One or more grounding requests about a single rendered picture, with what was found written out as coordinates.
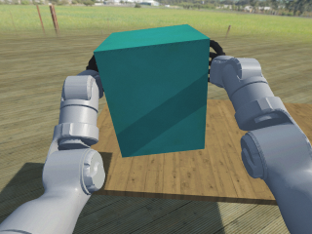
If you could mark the left robot forearm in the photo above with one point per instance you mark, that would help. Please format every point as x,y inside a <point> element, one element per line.
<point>78,113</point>

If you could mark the robot left hand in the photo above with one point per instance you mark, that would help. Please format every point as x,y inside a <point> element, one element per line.
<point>92,65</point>

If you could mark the right robot forearm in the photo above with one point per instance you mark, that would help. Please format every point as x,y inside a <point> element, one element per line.
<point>254,103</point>

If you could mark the table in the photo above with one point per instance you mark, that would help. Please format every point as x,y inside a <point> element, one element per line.
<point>213,174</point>

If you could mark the robot left upper arm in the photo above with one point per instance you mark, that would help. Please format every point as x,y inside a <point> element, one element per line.
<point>70,177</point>

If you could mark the robot right hand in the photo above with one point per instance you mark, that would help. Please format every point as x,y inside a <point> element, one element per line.
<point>218,52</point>

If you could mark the carton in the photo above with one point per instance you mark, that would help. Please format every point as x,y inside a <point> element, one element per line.
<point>155,82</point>

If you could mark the robot right upper arm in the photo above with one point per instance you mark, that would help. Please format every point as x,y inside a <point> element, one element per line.
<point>281,156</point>

